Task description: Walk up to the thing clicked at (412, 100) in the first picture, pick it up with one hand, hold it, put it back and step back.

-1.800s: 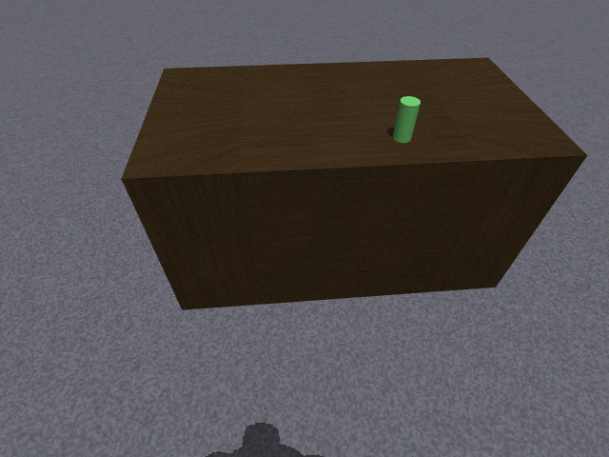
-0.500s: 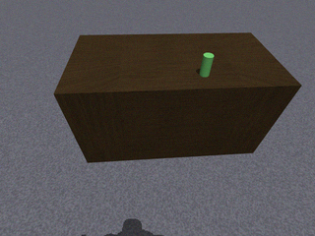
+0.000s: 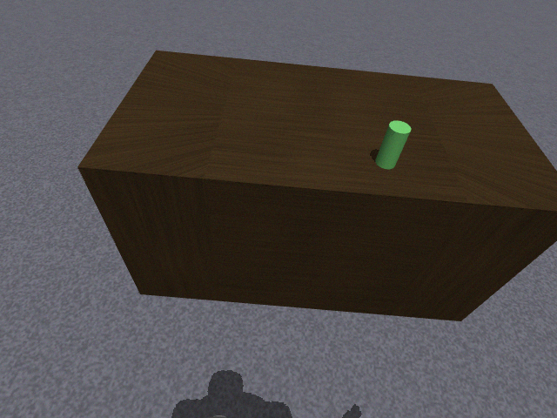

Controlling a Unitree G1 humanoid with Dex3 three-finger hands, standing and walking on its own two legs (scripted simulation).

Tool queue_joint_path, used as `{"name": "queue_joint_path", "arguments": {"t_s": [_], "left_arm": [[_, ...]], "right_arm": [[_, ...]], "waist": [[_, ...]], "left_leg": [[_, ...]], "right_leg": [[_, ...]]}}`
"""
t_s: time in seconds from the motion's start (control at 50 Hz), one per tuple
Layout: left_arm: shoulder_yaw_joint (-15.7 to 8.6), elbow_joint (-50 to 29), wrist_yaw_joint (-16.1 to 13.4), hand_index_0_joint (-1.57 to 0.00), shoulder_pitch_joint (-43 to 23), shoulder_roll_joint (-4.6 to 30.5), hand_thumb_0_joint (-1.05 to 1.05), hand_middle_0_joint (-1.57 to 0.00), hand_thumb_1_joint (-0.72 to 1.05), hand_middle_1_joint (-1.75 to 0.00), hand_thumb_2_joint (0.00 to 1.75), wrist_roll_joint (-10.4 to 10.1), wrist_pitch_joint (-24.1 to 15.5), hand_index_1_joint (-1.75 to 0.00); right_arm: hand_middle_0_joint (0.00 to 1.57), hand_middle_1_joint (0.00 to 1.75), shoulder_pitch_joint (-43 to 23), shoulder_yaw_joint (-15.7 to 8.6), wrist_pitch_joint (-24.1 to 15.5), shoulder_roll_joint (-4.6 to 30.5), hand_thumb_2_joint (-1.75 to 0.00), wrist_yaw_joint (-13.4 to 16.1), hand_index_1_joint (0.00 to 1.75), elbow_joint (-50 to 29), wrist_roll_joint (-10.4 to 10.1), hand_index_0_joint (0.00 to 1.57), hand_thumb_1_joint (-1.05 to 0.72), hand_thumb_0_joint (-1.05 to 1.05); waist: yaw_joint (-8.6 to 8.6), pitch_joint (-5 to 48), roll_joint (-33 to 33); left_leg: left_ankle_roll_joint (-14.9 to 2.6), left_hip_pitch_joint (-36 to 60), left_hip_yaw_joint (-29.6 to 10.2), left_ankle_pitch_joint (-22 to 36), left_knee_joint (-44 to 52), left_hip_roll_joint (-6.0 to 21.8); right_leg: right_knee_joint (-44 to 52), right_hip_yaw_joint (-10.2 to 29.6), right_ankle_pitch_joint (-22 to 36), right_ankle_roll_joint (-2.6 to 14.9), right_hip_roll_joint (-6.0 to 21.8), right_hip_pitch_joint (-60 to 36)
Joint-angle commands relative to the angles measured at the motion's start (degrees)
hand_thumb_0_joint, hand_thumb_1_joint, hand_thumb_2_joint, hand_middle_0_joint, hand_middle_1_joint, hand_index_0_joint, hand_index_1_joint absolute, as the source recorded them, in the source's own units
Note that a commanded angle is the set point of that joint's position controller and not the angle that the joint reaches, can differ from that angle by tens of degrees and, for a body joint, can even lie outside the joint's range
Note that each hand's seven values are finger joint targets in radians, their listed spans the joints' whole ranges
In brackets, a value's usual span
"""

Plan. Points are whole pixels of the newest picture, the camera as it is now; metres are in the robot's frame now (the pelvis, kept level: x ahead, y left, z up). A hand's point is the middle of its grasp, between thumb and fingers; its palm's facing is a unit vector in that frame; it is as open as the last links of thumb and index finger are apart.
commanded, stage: walk up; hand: right
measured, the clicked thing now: (392, 145) +0.77 -0.25 -0.05
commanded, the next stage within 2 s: none
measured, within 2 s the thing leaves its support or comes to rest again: neither
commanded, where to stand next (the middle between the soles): +0.32 -0.10 m, yaw +4 degrees
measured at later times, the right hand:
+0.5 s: hand (509, 399) +0.22 -0.39 -0.14, palm faces -0.07 +0.92 -0.38, open 7.4 cm
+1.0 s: hand (462, 295) +0.41 -0.36 -0.13, palm faces -0.11 +0.92 -0.37, open 7.4 cm
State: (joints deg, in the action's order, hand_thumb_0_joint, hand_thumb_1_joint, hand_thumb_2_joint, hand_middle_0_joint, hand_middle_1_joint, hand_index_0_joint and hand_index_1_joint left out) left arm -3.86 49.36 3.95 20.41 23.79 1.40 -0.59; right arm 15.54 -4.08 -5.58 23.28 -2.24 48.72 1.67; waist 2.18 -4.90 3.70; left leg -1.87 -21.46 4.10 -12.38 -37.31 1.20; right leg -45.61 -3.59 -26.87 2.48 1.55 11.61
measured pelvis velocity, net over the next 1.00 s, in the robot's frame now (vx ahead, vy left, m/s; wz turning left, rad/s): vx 0.25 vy -0.12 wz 0.06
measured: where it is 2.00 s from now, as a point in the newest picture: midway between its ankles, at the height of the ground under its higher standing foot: (306, 411)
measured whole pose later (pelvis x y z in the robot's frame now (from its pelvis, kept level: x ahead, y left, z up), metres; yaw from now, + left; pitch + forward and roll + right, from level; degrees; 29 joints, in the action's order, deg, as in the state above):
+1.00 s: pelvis +0.25 -0.12 +0.00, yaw +4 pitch -3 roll -2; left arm -0.9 53.1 -0.3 13.9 21.5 0.2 -2.0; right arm 6.6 -0.7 -0.5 21.8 -1.1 49.2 0.5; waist 1.0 -5.5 -1.3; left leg -0.7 -24.2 1.6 -15.1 -42.0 3.1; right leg -40.2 -1.8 -20.7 -0.3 1.0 16.4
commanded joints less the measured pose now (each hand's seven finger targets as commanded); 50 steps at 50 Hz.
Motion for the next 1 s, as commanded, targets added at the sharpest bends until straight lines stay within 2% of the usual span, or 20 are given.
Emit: {"name": "queue_joint_path", "arguments": {"t_s": [0.0, 0.04, 0.1, 0.2, 0.3, 0.32, 0.34, 0.36, 0.4, 0.46, 0.54, 0.64, 0.7, 0.72, 0.74, 0.76, 0.82, 0.92, 0.94, 0.98], "left_arm": [[-3.19, -6.66, -1.45, -0.2, -1.88, 14.66, 0.0, -0.2, 0.9, -0.3, 0.9, -0.11, -1.25, -0.3], [-3.59, -4.97, -1.26, -0.2, -0.06, 13.23, 0.0, -0.2, 0.9, -0.3, 0.9, -0.22, -1.28, -0.3], [-3.65, -4.56, -0.01, -0.2, 0.72, 11.09, 0.0, -0.2, 0.9, -0.3, 0.9, -0.15, -1.02, -0.3], [-3.79, -6.72, 1.56, -0.2, -6.09, 10.09, 0.0, -0.2, 0.9, -0.3, 0.9, -0.05, -1.08, -0.3], [-5.7, -3.13, 1.17, -0.2, 2.16, 12.0, 0.0, -0.2, 0.9, -0.3, 0.9, 0.11, -1.93, -0.3], [-6.8, -1.97, 0.42, -0.2, 7.22, 14.48, 0.0, -0.2, 0.9, -0.3, 0.9, 0.39, -2.7, -0.3], [-7.73, -2.36, -0.53, -0.2, 10.84, 19.14, 0.0, -0.2, 0.9, -0.3, 0.9, 0.96, -3.58, -0.3], [-7.04, -4.1, -0.72, -0.2, 7.45, 20.96, 0.0, -0.2, 0.9, -0.3, 0.9, 0.19, -3.56, -0.3], [-6.05, -5.87, -1.24, -0.2, 0.04, 17.93, 0.0, -0.2, 0.9, -0.3, 0.9, -1.23, -3.46, -0.3], [-4.67, -6.15, -1.66, -0.2, -2.66, 14.85, 0.0, -0.2, 0.9, -0.3, 0.9, -0.95, -3.92, -0.3], [-4.58, -6.75, -1.87, -0.2, 0.4, 14.75, 0.0, -0.2, 0.9, -0.3, 0.9, -0.6, -4.63, -0.3], [-2.14, -7.03, -3.37, -0.2, -0.19, 12.93, 0.0, -0.2, 0.9, -0.3, 0.9, -1.05, -3.89, -0.3], [-0.95, -7.03, -4.05, -0.2, -3.05, 11.73, 0.0, -0.2, 0.9, -0.3, 0.9, -1.66, -3.12, -0.3], [-0.07, -7.47, -4.19, -0.2, -2.74, 9.46, 0.0, -0.2, 0.9, -0.3, 0.9, -1.96, -3.12, -0.3], [0.76, -7.9, -4.14, -0.2, -0.2, 6.02, 0.0, -0.2, 0.9, -0.3, 0.9, -2.8, -2.86, -0.3], [-0.02, -5.35, -4.69, -0.2, 2.53, 8.77, 0.0, -0.2, 0.9, -0.3, 0.9, -2.91, -1.37, -0.3], [-0.58, -2.24, -4.85, -0.2, -0.48, 10.53, 0.0, -0.2, 0.9, -0.3, 0.9, -2.02, -0.57, -0.3], [-0.46, 3.79, -5.14, -0.2, 3.27, 8.86, 0.0, -0.2, 0.9, -0.3, 0.9, -1.17, -1.99, -0.3], [-0.69, 4.01, -5.45, -0.2, 2.39, 9.64, 0.0, -0.2, 0.9, -0.3, 0.9, -0.63, -2.48, -0.3], [-1.92, 2.37, -5.72, -0.2, -4.79, 17.45, 0.0, -0.2, 0.9, -0.3, 0.9, 0.38, -3.4, -0.3]], "right_arm": [[0.2, 0.3, 8.59, -5.78, -1.02, 19.38, -0.9, 2.63, 0.3, -3.89, -1.88, 0.2, -0.9, 0.0], [0.2, 0.3, 5.77, -4.42, -1.31, 16.4, -0.9, 2.79, 0.3, -4.86, -1.67, 0.2, -0.9, 0.0], [0.2, 0.3, 5.16, -3.93, -1.74, 15.95, -0.9, 2.36, 0.3, -5.43, -1.22, 0.2, -0.9, 0.0], [0.2, 0.3, 5.22, -4.47, -1.88, 18.19, -0.9, 1.97, 0.3, -6.3, -1.05, 0.2, -0.9, 0.0], [0.2, 0.3, 1.51, -3.59, -0.35, 15.92, -0.9, 2.06, 0.3, -7.18, -0.62, 0.2, -0.9, 0.0], [0.2, 0.3, 4.08, -2.26, -0.02, 12.39, -0.9, 2.1, 0.3, -6.88, -0.56, 0.2, -0.9, 0.0], [0.2, 0.3, 5.07, -0.41, -0.09, 7.2, -0.9, 2.11, 0.3, -7.86, -1.02, 0.2, -0.9, 0.0], [0.2, 0.3, 3.01, -1.59, 0.16, 11.67, -0.9, 2.94, 0.3, -8.32, -1.54, 0.2, -0.9, 0.0], [0.2, 0.3, 5.25, -2.31, 0.33, 14.91, -0.9, 2.95, 0.3, -4.67, -2.34, 0.2, -0.9, 0.0], [0.2, 0.3, 8.44, -2.24, 0.48, 13.54, -0.9, 1.69, 0.3, -1.68, -1.81, 0.2, -0.9, 0.0], [0.2, 0.3, 4.22, -1.73, 0.84, 11.22, -0.9, 0.29, 0.3, -3.6, -0.76, 0.2, -0.9, 0.0], [0.2, 0.3, 0.69, -1.02, 1.54, 7.94, -0.9, 1.21, 0.3, -4.45, -0.87, 0.2, -0.9, 0.0], [0.2, 0.3, 3.88, -1.51, 1.3, 8.99, -0.9, 1.93, 0.3, -2.44, -0.78, 0.2, -0.9, 0.0], [0.2, 0.3, 5.68, -2.34, 1.13, 12.04, -0.9, 2.41, 0.3, -2.07, -0.27, 0.2, -0.9, 0.0], [0.2, 0.3, 5.89, -2.93, 0.93, 15.57, -0.9, 2.83, 0.3, -3.33, 0.06, 0.2, -0.9, 0.0], [0.2, 0.3, 3.62, -2.63, 1.0, 16.24, -0.9, 2.9, 0.3, -4.27, -1.68, 0.2, -0.9, 0.0], [0.2, 0.3, -3.88, -1.6, 2.22, 13.6, -0.9, 3.32, 0.3, -3.85, -1.32, 0.2, -0.9, 0.0], [0.2, 0.3, -9.15, -0.76, 4.19, 12.68, -0.9, 2.28, 0.3, -3.11, -1.04, 0.2, -0.9, 0.0], [0.2, 0.3, -9.7, -0.09, 4.73, 10.72, -0.9, 2.05, 0.3, -2.77, -1.38, 0.2, -0.9, 0.0], [0.2, 0.3, -10.63, 0.31, 5.58, 7.62, -0.9, 1.97, 0.3, -2.32, -1.65, 0.2, -0.9, 0.0]], "waist": [[-4.98, 3.2, -6.25], [-2.93, -0.42, -8.04], [-2.18, 0.03, -11.92], [-3.68, 0.54, -13.61], [2.62, 3.27, -6.91], [5.33, 5.4, 4.32], [6.1, 4.22, 18.52], [5.23, 3.0, 14.79], [1.1, -0.69, 4.24], [-1.34, -0.45, 7.11], [0.59, 0.86, 5.45], [0.16, 3.6, 3.19], [-3.3, 6.56, -0.74], [-4.45, 9.03, -6.87], [-4.05, 12.89, -16.1], [-2.95, 14.39, -13.35], [-1.32, 7.16, -10.8], [0.46, 7.89, -13.48], [0.76, 7.52, -10.52], [-1.42, 2.08, 5.49]], "left_leg": [[-13.63, 21.33, -36.9, -17.35, 21.94, 22.15], [-10.61, 14.04, -25.18, -6.55, 20.43, 17.41], [-10.71, 8.77, -14.1, 4.31, 19.75, 14.18], [-9.76, 5.59, -10.33, -2.99, 19.26, 12.73], [-6.35, -5.2, -7.18, -10.27, 5.5, 9.93], [-4.68, -8.63, -3.48, -7.65, -11.49, 5.79], [-1.52, -18.25, -1.77, -17.89, -29.64, -2.42], [-0.91, -22.49, -6.38, -19.99, -34.59, -3.37], [-0.79, -18.71, -11.22, -12.22, -33.75, 1.44], [0.13, -12.24, -8.25, -7.82, -25.46, 3.26], [1.32, -11.58, -4.74, -7.85, -12.21, 3.27], [0.28, -0.75, -0.76, -0.65, -3.66, 0.05], [-2.24, 11.63, -0.61, 10.85, 6.24, -1.39], [-4.34, 18.1, -6.89, 18.44, 7.75, 3.69], [-9.89, 23.3, -24.33, 25.27, 10.69, 16.17], [-16.43, 18.67, -31.41, 23.85, 12.7, 21.96], [-11.93, 6.57, -20.93, 6.44, 14.07, 15.5], [-7.7, -0.66, -13.07, -0.7, 8.62, 10.88], [-5.59, -3.5, -12.46, -3.79, 6.6, 9.75], [0.29, -4.44, -5.53, -13.42, -4.26, 0.3]], "right_leg": [[-23.32, 11.04, -0.58, 0.47, 2.22, 29.39], [-19.28, 10.9, 4.13, -0.29, 4.44, 25.84], [-11.81, 6.45, 7.42, -2.18, 4.8, 20.02], [2.47, 3.04, 13.32, -1.69, 4.93, 14.67], [9.33, -1.02, 10.92, -0.45, 0.49, -6.06], [15.95, 3.52, 3.46, 0.33, 1.76, -12.69], [26.27, 25.26, -5.4, 2.97, 14.6, -13.87], [33.64, 40.74, -7.68, 9.69, 22.5, -9.42], [32.16, 30.74, -4.86, 9.77, 19.26, -2.67], [30.31, 17.0, 6.06, 10.19, 14.22, 2.18], [28.11, 12.69, 17.63, 12.15, 15.35, -2.09], [18.51, 5.46, 47.11, 8.45, 13.5, 0.13], [7.92, 1.53, 40.5, 4.79, 9.67, 5.08], [0.79, -0.45, 34.05, 2.36, 6.63, 9.78], [-10.08, -0.96, 12.63, -0.97, 0.5, 16.11], [-13.69, 3.07, -8.72, -1.26, -0.42, 12.85], [-9.68, 6.05, -7.79, -0.46, 2.49, 11.45], [11.65, 0.31, 8.98, -1.3, -0.77, -0.72], [16.16, 2.81, 11.23, -1.26, 0.02, -3.25], [27.37, 26.57, 3.67, 6.38, 16.57, 8.65]]}}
